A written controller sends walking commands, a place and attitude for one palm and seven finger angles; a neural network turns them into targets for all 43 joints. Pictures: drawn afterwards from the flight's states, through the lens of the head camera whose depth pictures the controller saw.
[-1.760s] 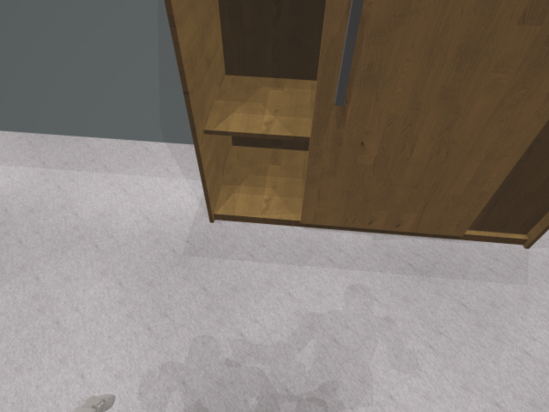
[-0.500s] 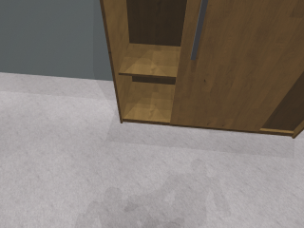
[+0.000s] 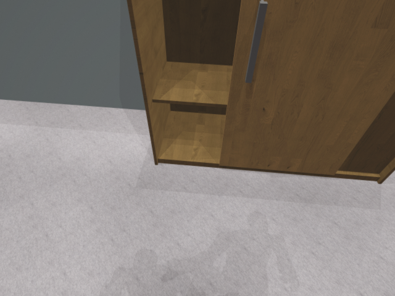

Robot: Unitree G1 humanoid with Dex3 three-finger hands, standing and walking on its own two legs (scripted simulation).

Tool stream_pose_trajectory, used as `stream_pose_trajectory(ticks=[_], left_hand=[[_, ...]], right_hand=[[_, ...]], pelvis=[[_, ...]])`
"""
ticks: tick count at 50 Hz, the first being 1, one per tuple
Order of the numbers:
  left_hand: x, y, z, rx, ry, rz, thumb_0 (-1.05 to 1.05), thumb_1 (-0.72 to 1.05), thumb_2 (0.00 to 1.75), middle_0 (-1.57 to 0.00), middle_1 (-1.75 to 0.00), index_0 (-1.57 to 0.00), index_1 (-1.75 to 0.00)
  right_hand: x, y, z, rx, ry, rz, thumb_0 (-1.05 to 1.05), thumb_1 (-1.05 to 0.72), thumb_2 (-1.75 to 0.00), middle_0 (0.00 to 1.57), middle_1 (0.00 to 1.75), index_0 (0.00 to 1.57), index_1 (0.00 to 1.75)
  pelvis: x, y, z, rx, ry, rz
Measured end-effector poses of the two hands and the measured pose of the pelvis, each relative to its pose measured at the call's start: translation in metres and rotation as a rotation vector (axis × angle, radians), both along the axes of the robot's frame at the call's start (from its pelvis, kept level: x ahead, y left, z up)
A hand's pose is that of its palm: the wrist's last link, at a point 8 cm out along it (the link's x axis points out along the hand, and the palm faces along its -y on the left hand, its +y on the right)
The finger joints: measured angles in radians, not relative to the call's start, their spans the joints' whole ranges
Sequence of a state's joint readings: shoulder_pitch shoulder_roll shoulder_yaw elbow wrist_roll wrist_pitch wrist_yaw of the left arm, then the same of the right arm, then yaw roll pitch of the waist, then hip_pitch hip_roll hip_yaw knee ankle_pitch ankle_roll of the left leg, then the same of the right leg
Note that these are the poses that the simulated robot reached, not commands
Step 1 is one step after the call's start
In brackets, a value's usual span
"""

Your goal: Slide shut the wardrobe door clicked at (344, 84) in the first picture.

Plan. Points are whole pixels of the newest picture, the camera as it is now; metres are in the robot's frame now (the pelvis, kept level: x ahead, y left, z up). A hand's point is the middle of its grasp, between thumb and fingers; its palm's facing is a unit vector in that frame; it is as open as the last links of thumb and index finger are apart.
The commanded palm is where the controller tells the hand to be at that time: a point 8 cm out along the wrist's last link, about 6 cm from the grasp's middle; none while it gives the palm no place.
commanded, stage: walk to a spot facing it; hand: right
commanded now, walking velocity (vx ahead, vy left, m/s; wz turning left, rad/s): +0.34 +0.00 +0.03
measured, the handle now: (254, 44) +1.00 -0.17 +0.08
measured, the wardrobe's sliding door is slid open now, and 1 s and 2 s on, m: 0.41 0.41 0.41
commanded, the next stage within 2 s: take the last steps up to it in 0.32 s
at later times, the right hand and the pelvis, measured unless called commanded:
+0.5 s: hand (281, 289) +0.20 -0.20 -0.19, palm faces -0.07 +0.98 -0.18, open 7.2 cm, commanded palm none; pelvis +0.14 -0.02 -0.01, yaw +4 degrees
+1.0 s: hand (283, 240) +0.33 -0.23 -0.20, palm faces +0.07 +0.99 -0.13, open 7.3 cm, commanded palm none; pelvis +0.31 -0.05 -0.01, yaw -1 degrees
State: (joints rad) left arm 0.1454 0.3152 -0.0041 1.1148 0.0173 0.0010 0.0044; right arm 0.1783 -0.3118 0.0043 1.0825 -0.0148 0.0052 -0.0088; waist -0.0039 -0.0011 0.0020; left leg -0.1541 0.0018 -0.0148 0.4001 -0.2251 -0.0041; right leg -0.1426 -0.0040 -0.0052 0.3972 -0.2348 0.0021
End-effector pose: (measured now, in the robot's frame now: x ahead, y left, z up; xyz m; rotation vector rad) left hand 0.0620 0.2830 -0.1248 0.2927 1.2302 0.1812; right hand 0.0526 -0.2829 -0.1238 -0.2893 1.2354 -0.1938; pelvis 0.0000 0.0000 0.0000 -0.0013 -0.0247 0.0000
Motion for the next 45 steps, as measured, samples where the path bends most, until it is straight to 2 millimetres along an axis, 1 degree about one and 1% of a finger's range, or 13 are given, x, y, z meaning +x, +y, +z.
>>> stream_pose_trajectory(ticks=[5,11,14,17,21,24,27,29,32,37,40,43,45], left_hand=[[-0.015,-0.021,-0.014,-0.042,0.066,0.020,0.01,0.91,0.90,-0.20,-0.30,-0.20,-0.30],[-0.028,-0.058,-0.023,-0.069,0.139,0.082,0.01,0.91,0.90,-0.20,-0.30,-0.20,-0.30],[-0.040,-0.077,-0.022,-0.080,0.147,0.144,0.01,0.91,0.90,-0.20,-0.30,-0.20,-0.30],[-0.061,-0.095,-0.016,-0.102,0.225,0.197,0.01,0.91,0.90,-0.20,-0.30,-0.20,-0.30],[-0.085,-0.114,-0.008,-0.139,0.367,0.257,0.01,0.91,0.90,-0.20,-0.30,-0.20,-0.30],[-0.090,-0.119,-0.007,-0.163,0.450,0.301,0.01,0.90,0.90,-0.20,-0.30,-0.20,-0.30],[-0.083,-0.115,-0.014,-0.182,0.508,0.331,0.01,0.90,0.90,-0.20,-0.30,-0.20,-0.30],[-0.067,-0.107,-0.024,-0.190,0.522,0.331,0.01,0.90,0.90,-0.20,-0.30,-0.20,-0.30],[-0.019,-0.089,-0.032,-0.172,0.457,0.301,0.01,0.90,0.90,-0.20,-0.30,-0.20,-0.30],[0.102,-0.066,-0.030,-0.125,0.206,0.210,0.01,0.91,0.90,-0.19,-0.30,-0.20,-0.30],[0.171,-0.066,-0.021,-0.107,0.064,0.153,0.01,0.91,0.90,-0.19,-0.30,-0.20,-0.30],[0.224,-0.071,-0.015,-0.075,-0.030,0.101,0.01,0.92,0.90,-0.19,-0.30,-0.20,-0.30],[0.249,-0.077,-0.015,-0.056,-0.070,0.079,0.01,0.93,0.90,-0.19,-0.30,-0.20,-0.30]], right_hand=[[-0.017,0.018,-0.018,0.072,0.061,-0.034,0.00,-0.91,-0.90,0.20,0.30,0.20,0.30],[-0.042,0.030,-0.042,0.161,0.191,-0.094,0.00,-0.91,-0.90,0.20,0.30,0.21,0.30],[-0.034,0.032,-0.043,0.179,0.263,-0.069,0.00,-0.91,-0.90,0.20,0.30,0.21,0.30],[0.000,0.034,-0.040,0.189,0.249,-0.047,0.01,-0.91,-0.90,0.20,0.30,0.21,0.30],[0.070,0.037,-0.036,0.181,0.159,-0.009,0.01,-0.92,-0.90,0.20,0.30,0.20,0.30],[0.128,0.036,-0.033,0.150,0.090,0.033,0.02,-0.94,-0.90,0.20,0.30,0.20,0.30],[0.184,0.041,-0.035,0.122,0.001,0.069,0.02,-0.94,-0.90,0.20,0.30,0.20,0.30],[0.212,0.044,-0.039,0.104,-0.070,0.069,0.01,-0.94,-0.90,0.20,0.30,0.20,0.30],[0.231,0.048,-0.036,0.109,-0.109,0.043,0.01,-0.93,-0.90,0.20,0.30,0.20,0.30],[0.236,0.054,-0.034,0.141,-0.065,0.009,0.00,-0.92,-0.90,0.20,0.30,0.20,0.30],[0.237,0.043,-0.037,0.152,-0.039,-0.027,0.00,-0.94,-0.90,0.20,0.30,0.21,0.30],[0.240,0.029,-0.046,0.176,-0.010,-0.061,0.00,-0.94,-0.90,0.20,0.30,0.21,0.30],[0.243,0.019,-0.055,0.188,0.016,-0.082,0.00,-0.93,-0.90,0.20,0.30,0.21,0.30]], pelvis=[[0.018,-0.004,-0.006,0.014,0.012,0.000],[0.051,-0.021,-0.016,0.016,0.016,0.015],[0.067,-0.027,-0.015,0.017,0.010,0.037],[0.083,-0.027,-0.010,0.020,0.008,0.039],[0.107,-0.024,-0.007,0.020,0.015,0.052],[0.128,-0.018,-0.011,0.019,0.014,0.065],[0.154,-0.008,-0.022,0.020,0.004,0.066],[0.170,0.000,-0.031,0.012,-0.002,0.053],[0.187,0.002,-0.029,0.029,-0.010,0.032],[0.216,-0.004,-0.017,0.041,0.004,0.009],[0.235,-0.012,-0.014,0.044,0.010,-0.001],[0.257,-0.025,-0.017,0.054,0.007,-0.011],[0.273,-0.035,-0.023,0.056,0.008,-0.015]])
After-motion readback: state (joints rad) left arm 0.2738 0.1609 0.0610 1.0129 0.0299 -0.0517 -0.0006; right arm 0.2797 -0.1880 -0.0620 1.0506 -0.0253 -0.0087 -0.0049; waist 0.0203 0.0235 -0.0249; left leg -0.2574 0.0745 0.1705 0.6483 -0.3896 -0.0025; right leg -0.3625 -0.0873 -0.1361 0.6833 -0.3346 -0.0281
